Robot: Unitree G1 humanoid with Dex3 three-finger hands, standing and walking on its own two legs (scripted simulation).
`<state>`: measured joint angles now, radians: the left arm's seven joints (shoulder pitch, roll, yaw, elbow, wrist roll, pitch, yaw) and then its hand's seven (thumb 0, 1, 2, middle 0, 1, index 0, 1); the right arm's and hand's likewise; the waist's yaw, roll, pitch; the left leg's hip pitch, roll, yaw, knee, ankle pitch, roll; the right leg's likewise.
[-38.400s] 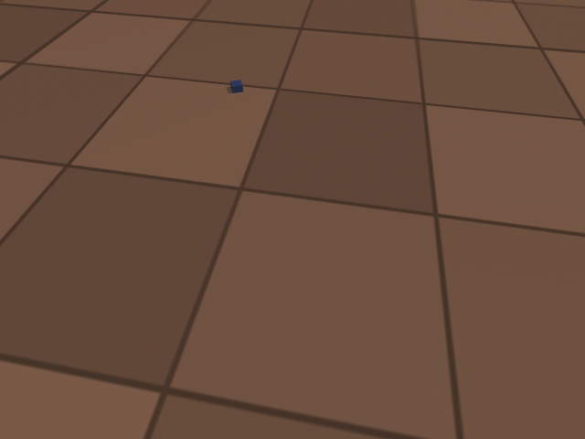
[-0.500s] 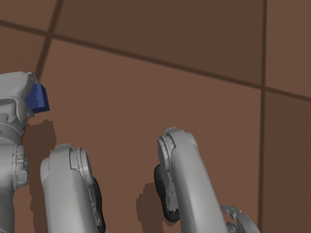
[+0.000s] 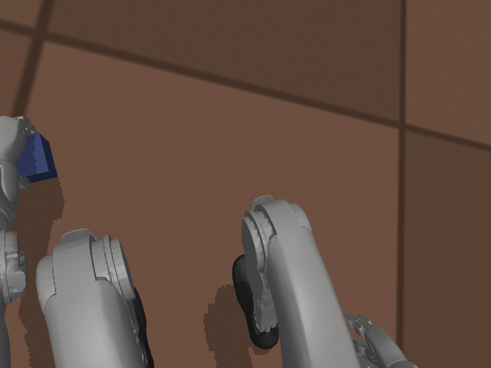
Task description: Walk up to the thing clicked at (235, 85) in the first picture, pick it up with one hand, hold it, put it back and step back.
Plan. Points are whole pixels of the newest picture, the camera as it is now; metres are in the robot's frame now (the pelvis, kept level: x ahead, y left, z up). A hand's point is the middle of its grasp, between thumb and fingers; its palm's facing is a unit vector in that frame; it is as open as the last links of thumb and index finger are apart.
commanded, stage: rest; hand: left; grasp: from above
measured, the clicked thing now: (25, 160) +0.45 +0.30 -0.23
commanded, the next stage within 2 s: open in 1.22 s
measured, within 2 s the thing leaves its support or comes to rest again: rests again in 0.80 s
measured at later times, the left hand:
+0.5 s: hand (23, 163) +0.45 +0.30 -0.24, palm faces -0.44 -0.14 -0.89, open 9.5 cm
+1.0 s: hand (27, 165) +0.45 +0.30 -0.25, palm faces -0.44 -0.14 -0.89, open 9.5 cm
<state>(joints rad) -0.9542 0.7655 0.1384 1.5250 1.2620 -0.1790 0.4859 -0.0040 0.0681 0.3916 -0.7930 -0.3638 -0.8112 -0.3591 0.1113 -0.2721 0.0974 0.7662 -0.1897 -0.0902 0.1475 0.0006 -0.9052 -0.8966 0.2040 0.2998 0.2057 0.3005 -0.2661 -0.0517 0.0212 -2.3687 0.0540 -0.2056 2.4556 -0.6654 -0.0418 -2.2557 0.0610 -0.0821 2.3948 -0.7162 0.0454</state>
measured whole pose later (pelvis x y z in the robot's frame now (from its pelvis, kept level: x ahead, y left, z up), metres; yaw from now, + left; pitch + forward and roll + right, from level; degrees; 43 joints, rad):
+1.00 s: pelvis +0.00 +0.01 -0.02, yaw -5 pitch +27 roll -12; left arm -0.99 0.92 0.17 1.70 1.26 -0.20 0.62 0.00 0.07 0.33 -0.82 -0.33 -0.84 -0.33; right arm 0.08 -0.31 0.22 0.75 -0.28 -0.23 0.25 0.00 -0.90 -0.90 0.20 0.30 0.21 0.30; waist -0.34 -0.12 0.14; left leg -2.37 0.06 -0.29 2.55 -0.70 -0.04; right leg -2.23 0.09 -0.14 2.42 -0.71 0.07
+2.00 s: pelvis +0.00 +0.01 -0.01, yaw -6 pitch +26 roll -13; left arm -1.00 0.98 0.14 1.75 1.23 -0.19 0.65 0.00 -0.22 0.74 -0.36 -0.70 -0.35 -0.71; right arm 0.06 -0.34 0.28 0.73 -0.29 -0.29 0.28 0.00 -0.89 -0.90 0.20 0.30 0.21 0.30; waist -0.36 -0.15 0.17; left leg -2.35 0.06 -0.32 2.56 -0.69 -0.04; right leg -2.20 0.10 -0.16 2.41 -0.70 0.07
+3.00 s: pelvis -0.02 +0.00 +0.05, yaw +2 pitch +32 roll -7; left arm -0.94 0.68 -0.05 1.29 1.11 -0.07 0.18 0.00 -0.45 0.96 -0.14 -0.94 -0.14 -0.95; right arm 0.12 -0.28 0.06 0.69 -0.09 -0.06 0.19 0.00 -0.90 -0.90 0.20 0.30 0.20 0.30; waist -0.18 0.02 -0.10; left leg -2.23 0.06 -0.16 2.29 -0.63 -0.01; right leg -2.12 0.04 -0.06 2.24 -0.68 0.04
